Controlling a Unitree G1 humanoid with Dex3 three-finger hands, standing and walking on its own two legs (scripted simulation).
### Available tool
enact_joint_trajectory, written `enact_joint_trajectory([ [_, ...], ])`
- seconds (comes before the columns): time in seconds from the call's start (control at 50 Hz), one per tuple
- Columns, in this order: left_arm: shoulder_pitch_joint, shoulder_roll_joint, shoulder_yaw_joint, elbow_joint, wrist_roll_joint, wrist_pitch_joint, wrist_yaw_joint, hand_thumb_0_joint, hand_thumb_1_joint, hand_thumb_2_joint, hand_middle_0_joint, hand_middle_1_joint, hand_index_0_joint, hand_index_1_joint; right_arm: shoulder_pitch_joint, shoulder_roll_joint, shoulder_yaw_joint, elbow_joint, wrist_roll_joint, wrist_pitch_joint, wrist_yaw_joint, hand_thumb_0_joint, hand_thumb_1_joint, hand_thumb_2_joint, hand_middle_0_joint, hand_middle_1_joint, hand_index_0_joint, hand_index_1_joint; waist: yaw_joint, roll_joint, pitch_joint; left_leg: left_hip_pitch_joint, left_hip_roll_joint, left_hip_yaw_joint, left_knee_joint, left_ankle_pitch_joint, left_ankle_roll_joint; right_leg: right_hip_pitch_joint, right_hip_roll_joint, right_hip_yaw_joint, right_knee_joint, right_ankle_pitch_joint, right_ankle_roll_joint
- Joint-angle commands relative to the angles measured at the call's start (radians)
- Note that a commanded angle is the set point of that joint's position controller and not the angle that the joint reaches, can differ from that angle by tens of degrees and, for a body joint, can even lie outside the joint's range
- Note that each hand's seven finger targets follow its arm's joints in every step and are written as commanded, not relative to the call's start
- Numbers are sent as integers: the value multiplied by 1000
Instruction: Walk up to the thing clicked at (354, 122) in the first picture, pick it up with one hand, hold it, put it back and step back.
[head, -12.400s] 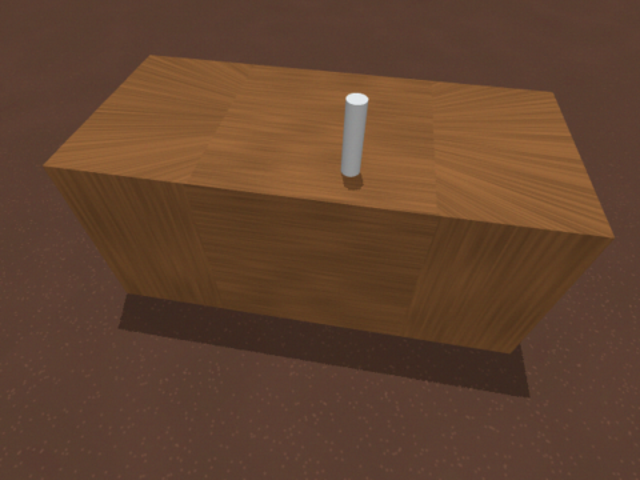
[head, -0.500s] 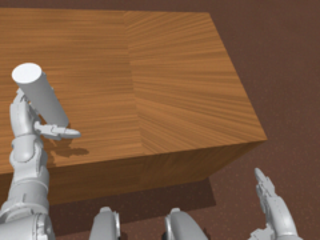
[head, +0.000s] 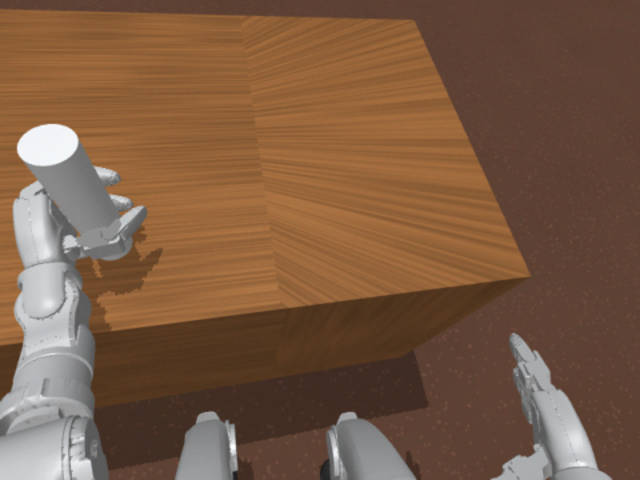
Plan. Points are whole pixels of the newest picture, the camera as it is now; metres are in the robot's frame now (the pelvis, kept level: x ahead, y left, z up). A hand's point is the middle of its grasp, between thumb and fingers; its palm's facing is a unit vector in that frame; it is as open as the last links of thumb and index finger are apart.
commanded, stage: settle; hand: left
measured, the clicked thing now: (87, 204) +0.44 +0.23 +0.03
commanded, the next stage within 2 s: lift in 1.04 s
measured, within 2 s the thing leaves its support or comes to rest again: leaves its support in 0.48 s
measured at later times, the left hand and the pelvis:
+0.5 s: hand (103, 209) +0.44 +0.21 +0.02, palm faces +0.21 -0.98 -0.02, open 6.4 cm; pelvis +0.00 +0.00 +0.01, yaw +0 degrees
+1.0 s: hand (84, 178) +0.46 +0.22 +0.06, palm faces +0.20 -0.98 -0.02, open 6.4 cm; pelvis +0.01 +0.01 +0.03, yaw +0 degrees
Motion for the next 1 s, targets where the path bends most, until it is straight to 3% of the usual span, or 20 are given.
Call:
enact_joint_trajectory([
  [0.0, -282, 142, 6, -144, 3, -68, 2, 0, 424, 1098, -1326, -1233, -1329, -1235, 19, -145, -85, -178, 0, -49, -6, 0, 533, -49, 49, 49, 48, 49, 9, 134, -410, 418, -30, -21, -136, 308, 19, 84, 31, -11, -133, 335, -33],
  [0.04, -310, 161, 16, -123, 1, -76, 6, 0, 445, 1177, -1378, -1307, -1382, -1310, 19, -139, -74, -183, 2, -52, -6, 0, 535, -48, 49, 49, 48, 49, -9, 115, -400, 373, -32, -18, -127, 265, 27, 85, 26, 7, -141, 314, -27],
  [0.06, -301, 163, 21, -101, 0, -76, 4, 0, 525, 1257, -1333, -1329, -1324, -1351, 30, -146, -78, -189, 2, -52, -7, 0, 542, -52, 50, 50, 49, 50, -17, 99, -407, 374, -31, -19, -120, 283, 29, 93, 25, 10, -141, 333, -24],
  [0.14, -320, 193, 28, -155, 2, -77, 0, 0, 692, 1366, -1366, -1378, -1358, -1397, 66, -166, -100, -201, 4, -43, -9, 0, 545, -52, 50, 50, 50, 50, -12, 113, -464, 417, -36, -13, -124, 287, 29, 117, 22, 17, -148, 345, -20],
  [0.16, -332, 169, 10, -156, -1, -74, -4, 0, 697, 1379, -1368, -1383, -1359, -1404, 75, -140, -73, -181, 3, -41, -6, 0, 545, -53, 50, 50, 50, 50, -11, 131, -439, 411, -36, -14, -132, 273, 26, 106, 23, 15, -154, 327, -21],
  [0.2, -330, 223, 40, -182, 0, -67, -2, 0, 640, 1352, -1398, -1408, -1394, -1424, 61, -164, -97, -188, 7, -42, -10, 0, 543, -51, 50, 50, 49, 50, 3, 132, -441, 424, -36, -11, -141, 262, 24, 117, 22, 15, -161, 317, -22],
  [0.26, -363, 203, 2, -245, 13, -55, -3, 0, 534, 1324, -1390, -1406, -1387, -1423, 56, -148, -80, -212, 5, -36, -10, 0, 539, -52, 49, 50, 49, 50, 8, 170, -509, 489, -34, -11, -139, 321, 22, 136, 22, 14, -159, 363, -24],
  [0.3, -397, 234, 18, -284, 6, -46, 4, 0, 508, 1303, -1374, -1385, -1370, -1402, 43, -155, -89, -184, 4, -30, -15, 0, 533, -54, 50, 50, 49, 50, 24, 202, -506, 503, -34, -10, -147, 347, 17, 143, 24, 7, -155, 378, -29],
  [0.4, -443, 229, 2, -308, 8, -34, 24, 0, 540, 1340, -1362, -1397, -1356, -1417, 8, -139, -74, -182, -2, -26, -20, 0, 538, -54, 49, 50, 49, 50, 24, 209, -490, 536, -27, -18, -175, 354, 13, 151, 29, -8, -167, 366, -34],
  [0.46, -437, 252, 21, -296, 5, -30, 31, 0, 543, 1351, -1356, -1403, -1352, -1422, 22, -142, -83, -136, -2, -21, -25, 0, 544, -53, 49, 50, 49, 50, 30, 209, -486, 536, -30, -13, -186, 330, 16, 171, 28, -5, -183, 358, -32],
  [0.54, -452, 225, -9, -301, -1, -15, 25, 0, 555, 1355, -1359, -1408, -1356, -1426, 13, -132, -73, -123, 2, -24, -27, 0, 545, -52, 50, 50, 49, 50, 21, 195, -465, 538, -34, -5, -196, 315, 20, 194, 24, 9, -209, 371, -25],
  [0.58, -429, 248, 10, -272, 1, -4, 24, 0, 541, 1367, -1364, -1418, -1360, -1437, 3, -139, -78, -113, 6, -22, -29, 0, 543, -53, 49, 50, 49, 50, 31, 172, -463, 539, -34, -5, -201, 328, 23, 201, 24, 6, -216, 380, -24],
  [0.64, -448, 219, -16, -269, -7, 7, 14, 0, 549, 1380, -1369, -1427, -1367, -1446, 1, -139, -78, -103, 9, -22, -31, 0, 544, -53, 50, 50, 49, 50, 21, 168, -463, 555, -32, -5, -208, 352, 24, 214, 23, 8, -227, 406, -23],
  [0.74, -467, 228, -15, -261, -8, 19, 9, 0, 562, 1392, -1371, -1431, -1370, -1449, -13, -138, -75, -86, 13, -20, -30, 0, 551, -51, 50, 50, 49, 50, 30, 164, -459, 582, -31, -8, -227, 377, 22, 217, 25, -4, -234, 412, -27],
  [0.78, -476, 241, -4, -255, -15, 23, 10, 0, 551, 1383, -1370, -1430, -1371, -1446, -16, -147, -94, -56, 16, -20, -34, 0, 553, -51, 49, 50, 49, 50, 32, 160, -447, 586, -31, -4, -231, 375, 23, 221, 24, -3, -241, 414, -26],
  [0.84, -486, 242, -14, -283, -13, 22, 3, 0, 539, 1388, -1373, -1433, -1373, -1450, -39, -139, -77, -62, 17, -21, -32, 0, 550, -51, 49, 50, 49, 50, 42, 177, -463, 612, -30, -8, -237, 413, 18, 231, 24, -7, -239, 431, -28],
  [0.86, -472, 245, -7, -262, -13, 26, 3, 0, 538, 1399, -1370, -1439, -1373, -1455, -31, -155, -96, -60, 16, -20, -33, 0, 555, -50, 49, 50, 49, 50, 35, 166, -475, 632, -24, -15, -240, 437, 17, 225, 25, -13, -238, 436, -31],
  [0.9, -499, 237, -16, -290, -19, 25, -2, 0, 558, 1400, -1362, -1430, -1362, -1448, -12, -131, -71, -33, 17, -17, -31, 0, 556, -50, 49, 50, 49, 50, 37, 183, -462, 634, -26, -13, -244, 433, 15, 225, 25, -13, -242, 432, -31],
  [0.96, -497, 260, -7, -296, -11, 34, 8, 0, 559, 1414, -1374, -1446, -1376, -1464, -38, -148, -88, -44, 17, -18, -33, 0, 556, -50, 49, 50, 49, 50, 48, 201, -481, 661, -25, -15, -254, 434, 11, 231, 24, -14, -247, 418, -35],
  [0.98, -493, 233, -16, -296, -15, 35, 6, 0, 561, 1411, -1367, -1438, -1368, -1455, -29, -128, -67, -35, 15, -16, -30, 0, 558, -50, 49, 50, 49, 50, 48, 203, -485, 670, -21, -20, -257, 452, 8, 225, 26, -18, -243, 419, -37],
])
